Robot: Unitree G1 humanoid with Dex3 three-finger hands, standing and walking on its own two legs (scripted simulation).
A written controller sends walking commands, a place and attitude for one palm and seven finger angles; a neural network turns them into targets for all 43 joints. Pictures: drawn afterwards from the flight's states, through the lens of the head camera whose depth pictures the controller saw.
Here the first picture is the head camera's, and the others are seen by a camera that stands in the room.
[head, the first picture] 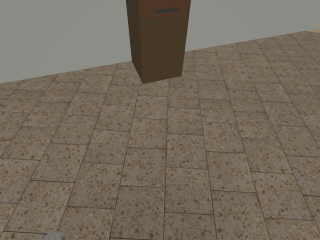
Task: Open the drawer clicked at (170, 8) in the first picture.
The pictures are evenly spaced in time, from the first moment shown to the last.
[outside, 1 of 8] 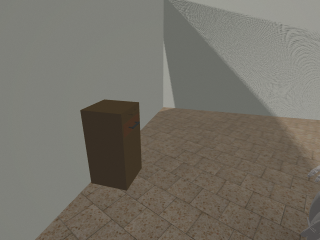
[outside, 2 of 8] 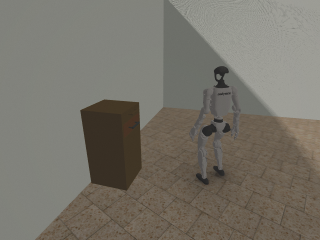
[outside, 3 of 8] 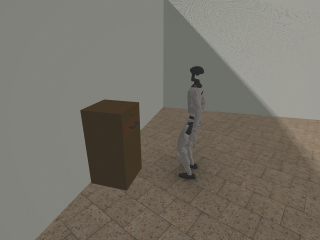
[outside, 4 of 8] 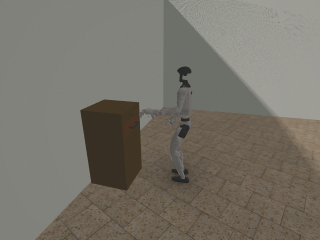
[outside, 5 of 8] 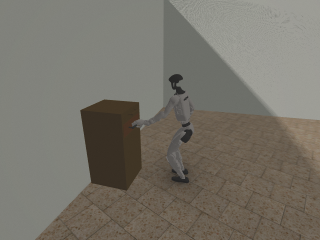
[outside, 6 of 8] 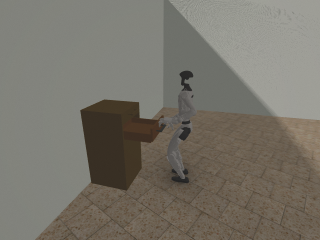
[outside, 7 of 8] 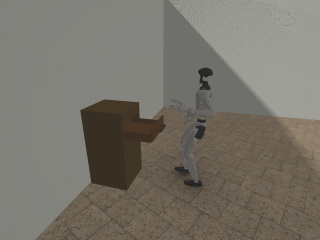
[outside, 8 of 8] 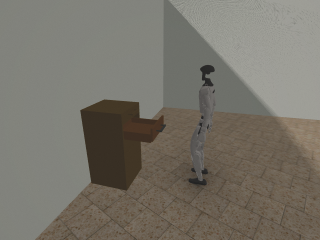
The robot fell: no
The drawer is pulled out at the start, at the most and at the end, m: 0.00 0.30 0.30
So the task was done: yes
